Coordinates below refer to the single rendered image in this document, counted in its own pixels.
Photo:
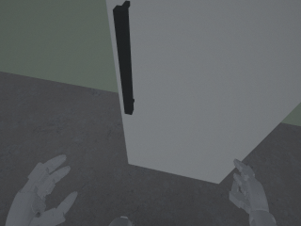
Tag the fridge door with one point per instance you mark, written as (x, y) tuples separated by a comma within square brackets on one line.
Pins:
[(211, 80)]

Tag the robot right hand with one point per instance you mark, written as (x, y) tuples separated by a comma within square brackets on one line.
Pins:
[(253, 197)]

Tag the robot left hand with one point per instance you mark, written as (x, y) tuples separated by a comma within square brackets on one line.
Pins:
[(30, 200)]

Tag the handle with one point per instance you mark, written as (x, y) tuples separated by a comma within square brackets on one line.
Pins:
[(122, 30)]

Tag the right robot forearm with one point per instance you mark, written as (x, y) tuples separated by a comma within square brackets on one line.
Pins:
[(261, 218)]

